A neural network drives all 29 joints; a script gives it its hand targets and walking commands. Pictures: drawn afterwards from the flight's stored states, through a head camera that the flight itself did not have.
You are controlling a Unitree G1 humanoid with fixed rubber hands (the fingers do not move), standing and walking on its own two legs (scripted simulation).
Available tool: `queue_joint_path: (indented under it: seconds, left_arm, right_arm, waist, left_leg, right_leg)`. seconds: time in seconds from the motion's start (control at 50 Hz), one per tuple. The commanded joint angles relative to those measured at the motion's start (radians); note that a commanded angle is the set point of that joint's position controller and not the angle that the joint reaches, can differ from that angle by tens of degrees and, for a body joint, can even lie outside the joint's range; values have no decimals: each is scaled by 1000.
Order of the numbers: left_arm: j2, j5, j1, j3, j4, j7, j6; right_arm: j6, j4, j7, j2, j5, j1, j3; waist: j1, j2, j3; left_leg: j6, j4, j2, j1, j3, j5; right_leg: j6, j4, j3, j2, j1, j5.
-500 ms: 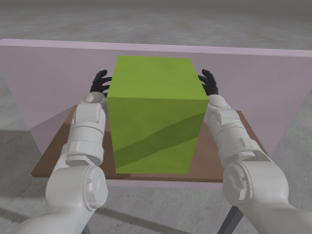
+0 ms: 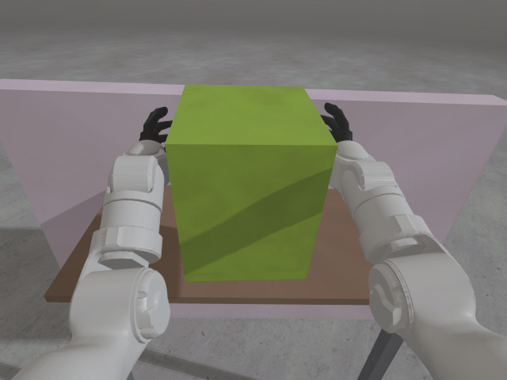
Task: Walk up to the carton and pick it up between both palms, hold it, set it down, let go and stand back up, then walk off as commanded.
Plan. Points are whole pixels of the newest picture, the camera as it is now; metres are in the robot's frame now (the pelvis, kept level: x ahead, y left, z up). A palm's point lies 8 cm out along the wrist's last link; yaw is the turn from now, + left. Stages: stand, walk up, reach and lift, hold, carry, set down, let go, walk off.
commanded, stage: reach and lift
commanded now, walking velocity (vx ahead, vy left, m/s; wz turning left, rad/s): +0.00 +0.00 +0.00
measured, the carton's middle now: (245, 181) +0.40 +0.02 +0.21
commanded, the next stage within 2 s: hold in 1.06 s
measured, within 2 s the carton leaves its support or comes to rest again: neither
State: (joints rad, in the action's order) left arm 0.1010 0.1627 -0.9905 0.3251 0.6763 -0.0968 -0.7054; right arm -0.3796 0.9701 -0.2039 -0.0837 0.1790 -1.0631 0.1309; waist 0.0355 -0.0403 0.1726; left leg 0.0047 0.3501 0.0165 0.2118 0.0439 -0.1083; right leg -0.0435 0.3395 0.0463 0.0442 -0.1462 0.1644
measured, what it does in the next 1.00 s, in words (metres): stands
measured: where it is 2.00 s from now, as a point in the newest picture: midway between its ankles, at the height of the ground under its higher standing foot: outside the picture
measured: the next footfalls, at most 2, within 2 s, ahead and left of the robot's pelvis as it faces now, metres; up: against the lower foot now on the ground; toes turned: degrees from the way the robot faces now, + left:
none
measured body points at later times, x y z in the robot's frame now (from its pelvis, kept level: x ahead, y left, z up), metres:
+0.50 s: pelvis +0.01 +0.00 +0.00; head -0.06 +0.02 +0.44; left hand +0.42 +0.16 +0.27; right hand +0.42 -0.13 +0.28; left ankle +0.05 +0.11 -0.75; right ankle +0.01 -0.09 -0.75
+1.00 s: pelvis +0.00 +0.00 +0.00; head -0.08 +0.03 +0.44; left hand +0.40 +0.16 +0.29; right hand +0.40 -0.13 +0.31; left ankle +0.05 +0.11 -0.75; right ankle +0.01 -0.09 -0.75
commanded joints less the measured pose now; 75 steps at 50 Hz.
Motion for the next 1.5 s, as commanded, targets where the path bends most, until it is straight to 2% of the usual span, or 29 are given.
queue_joint_path:
  seconds: [0.0, 0.04, 0.06, 0.08, 0.16, 0.22, 0.28, 0.3, 0.32, 0.34, 0.4, 0.42, 0.5, 0.56, 0.64, 0.68, 0.7, 0.74, 0.8, 0.84, 0.9, 0.98, 1.08, 1.18, 1.22, 1.28, 1.36, 1.4, 1.48]
  left_arm:
    - [-634, -122, -841, -329, -170, 187, 41]
    - [-643, -132, -892, -327, -169, 178, 43]
    - [-660, -151, -943, -358, -221, 169, 49]
    - [-659, -154, -963, -353, -197, 162, 50]
    - [-654, -188, -1017, -343, -195, 144, 63]
    - [-670, -212, -1039, -376, -253, 127, 61]
    - [-646, -175, -962, -338, -189, 138, 41]
    - [-642, -159, -925, -312, -146, 144, 32]
    - [-643, -148, -906, -315, -171, 150, 26]
    - [-619, -133, -856, -289, -138, 164, 13]
    - [-593, -119, -838, -278, -184, 183, -7]
    - [-595, -128, -834, -299, -247, 186, -10]
    - [-629, -207, -880, -405, -408, 181, -16]
    - [-647, -241, -903, -459, -482, 168, -29]
    - [-647, -225, -932, -446, -437, 159, -56]
    - [-631, -207, -931, -408, -393, 163, -65]
    - [-633, -197, -910, -395, -354, 170, -71]
    - [-625, -181, -927, -352, -313, 177, -75]
    - [-616, -183, -968, -337, -264, 188, -64]
    - [-603, -164, -975, -299, -224, 188, -63]
    - [-586, -173, -1007, -293, -225, 179, -53]
    - [-609, -214, -1044, -350, -323, 151, -43]
    - [-581, -194, -980, -323, -350, 153, -69]
    - [-595, -214, -930, -377, -447, 170, -110]
    - [-628, -258, -940, -441, -542, 166, -110]
    - [-618, -249, -950, -421, -497, 168, -128]
    - [-635, -243, -958, -411, -436, 177, -137]
    - [-625, -220, -955, -380, -401, 181, -143]
    - [-631, -215, -985, -365, -363, 190, -139]
  right_arm:
    - [-25, -240, 75, 585, 137, -877, -196]
    - [-23, -260, 87, 599, 144, -953, -204]
    - [-22, -278, 92, 603, 153, -972, -202]
    - [-24, -275, 97, 601, 156, -1009, -198]
    - [-26, -266, 115, 639, 148, -1031, -189]
    - [-33, -262, 124, 632, 160, -1000, -196]
    - [-52, -191, 117, 593, 150, -929, -164]
    - [-53, -191, 114, 585, 157, -939, -173]
    - [-57, -203, 109, 588, 172, -919, -186]
    - [-66, -226, 99, 587, 182, -913, -202]
    - [-94, -241, 80, 562, 220, -887, -234]
    - [-99, -291, 71, 573, 247, -862, -260]
    - [-117, -523, 42, 588, 347, -942, -351]
    - [-139, -593, 26, 590, 383, -921, -378]
    - [-177, -475, 39, 564, 369, -881, -325]
    - [-192, -385, 55, 556, 343, -885, -289]
    - [-196, -361, 56, 545, 329, -865, -267]
    - [-203, -321, 67, 542, 314, -912, -246]
    - [-199, -257, 85, 532, 285, -931, -202]
    - [-203, -228, 98, 536, 268, -955, -192]
    - [-196, -213, 111, 543, 263, -989, -193]
    - [-190, -278, 106, 547, 301, -996, -233]
    - [-215, -308, 93, 537, 344, -949, -277]
    - [-239, -443, 60, 517, 407, -929, -327]
    - [-240, -565, 43, 547, 444, -949, -360]
    - [-261, -541, 34, 533, 450, -952, -346]
    - [-282, -422, 46, 504, 406, -920, -274]
    - [-286, -390, 54, 510, 401, -935, -264]
    - [-285, -354, 74, 497, 382, -974, -227]
  waist:
    - [98, 73, 259]
    - [74, 68, 292]
    - [83, 100, 341]
    - [68, 108, 336]
    - [63, 78, 368]
    - [68, 109, 428]
    - [88, 96, 339]
    - [67, 84, 316]
    - [71, 92, 330]
    - [59, 58, 318]
    - [63, 63, 346]
    - [67, 68, 407]
    - [75, 101, 607]
    - [97, 125, 645]
    - [107, 169, 469]
    - [96, 147, 387]
    - [105, 135, 332]
    - [90, 115, 297]
    - [100, 126, 266]
    - [77, 109, 267]
    - [61, 97, 315]
    - [64, 130, 421]
    - [51, 102, 411]
    - [79, 119, 486]
    - [96, 139, 602]
    - [102, 142, 540]
    - [121, 161, 406]
    - [98, 150, 360]
    - [101, 148, 332]
  left_leg:
    - [-26, -17, -30, -236, -59, -8]
    - [-20, -24, -26, -222, -59, -30]
    - [-31, -19, -23, -237, -63, -16]
    - [-29, -25, -20, -221, -63, -40]
    - [-13, -23, -23, -202, -63, -86]
    - [-36, -17, -13, -236, -70, -36]
    - [-33, -25, -14, -224, -67, -50]
    - [-25, -26, -11, -217, -65, -44]
    - [-30, -16, -16, -228, -59, 5]
    - [-19, -8, -26, -225, -53, 25]
    - [-21, 7, -34, -255, -59, 108]
    - [-28, 28, -38, -283, -63, 176]
    - [-50, 90, -50, -322, -77, 348]
    - [-63, 110, -50, -348, -88, 392]
    - [-70, 69, -31, -304, -96, 232]
    - [-62, 37, -16, -272, -102, 139]
    - [-62, 24, -13, -245, -97, 98]
    - [-51, 4, -11, -217, -93, 37]
    - [-50, -22, -2, -173, -87, -60]
    - [-40, -39, -2, -147, -81, -105]
    - [-28, -48, 3, -146, -81, -120]
    - [-49, -13, -4, -207, -84, 17]
    - [-40, 9, -15, -226, -80, 107]
    - [-57, 54, -24, -270, -89, 239]
    - [-72, 87, -29, -300, -94, 345]
    - [-71, 80, -30, -286, -97, 284]
    - [-77, 36, -8, -234, -104, 141]
    - [-71, 21, -6, -200, -97, 101]
    - [-67, -8, 7, -168, -101, 1]
  right_leg:
    - [93, -110, -52, -24, 26, -58]
    - [85, -108, -50, -17, 20, -17]
    - [80, -100, -47, -13, 6, -25]
    - [77, -104, -52, -13, -7, 14]
    - [80, -105, -59, -17, -36, 72]
    - [73, -91, -51, -8, -26, 12]
    - [81, -106, -57, -15, -36, 12]
    - [82, -106, -60, -13, -21, -1]
    - [83, -102, -59, -12, 8, -57]
    - [93, -104, -62, -14, 34, -89]
    - [102, -88, -62, -15, 84, -220]
    - [108, -70, -67, -14, 126, -328]
    - [115, -22, -75, 2, 209, -555]
    - [120, -14, -70, 7, 184, -600]
    - [101, -54, -61, 9, 48, -314]
    - [88, -73, -60, 11, 2, -186]
    - [84, -85, -68, 6, -2, -158]
    - [83, -91, -66, 3, -13, -93]
    - [72, -101, -75, -5, -27, -8]
    - [69, -103, -77, -5, -23, 49]
    - [62, -99, -77, 3, -16, 59]
    - [63, -80, -73, 12, 13, -87]
    - [80, -72, -74, 14, 52, -177]
    - [94, -48, -78, 18, 128, -361]
    - [100, -24, -80, 20, 176, -511]
    - [107, -35, -83, 15, 137, -454]
    - [83, -67, -79, 18, 41, -235]
    - [81, -73, -78, 19, 34, -190]
    - [67, -92, -91, 12, 16, -90]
